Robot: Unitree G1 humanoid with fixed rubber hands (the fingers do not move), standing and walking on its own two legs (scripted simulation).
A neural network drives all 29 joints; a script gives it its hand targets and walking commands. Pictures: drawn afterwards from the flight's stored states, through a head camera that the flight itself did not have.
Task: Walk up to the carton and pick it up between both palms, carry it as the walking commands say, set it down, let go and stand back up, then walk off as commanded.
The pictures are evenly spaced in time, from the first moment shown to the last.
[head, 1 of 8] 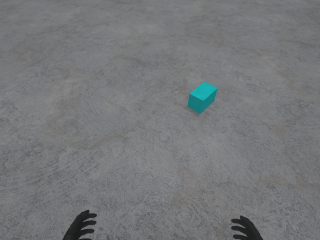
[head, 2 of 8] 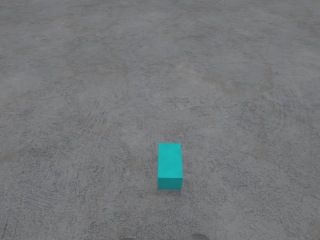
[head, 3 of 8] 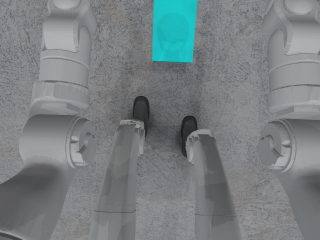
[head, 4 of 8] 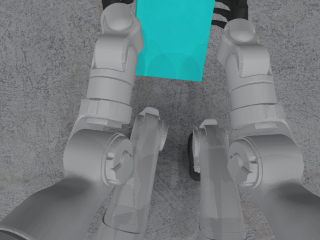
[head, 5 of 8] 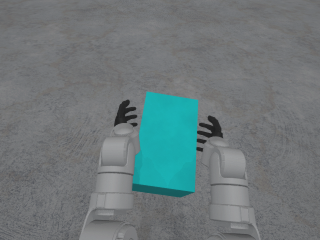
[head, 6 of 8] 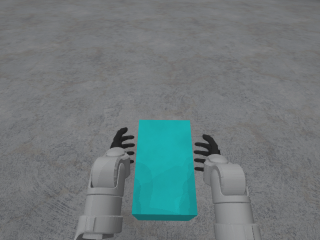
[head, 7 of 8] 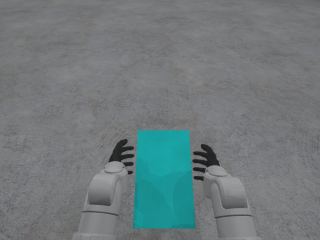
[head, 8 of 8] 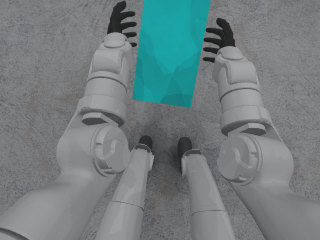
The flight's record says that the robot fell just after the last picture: yes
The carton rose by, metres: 0.71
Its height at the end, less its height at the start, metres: +0.51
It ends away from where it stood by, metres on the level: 0.81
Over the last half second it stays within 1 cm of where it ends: no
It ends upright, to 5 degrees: no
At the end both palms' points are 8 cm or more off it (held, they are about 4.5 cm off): no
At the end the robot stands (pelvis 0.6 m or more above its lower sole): yes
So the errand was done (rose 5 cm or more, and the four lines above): no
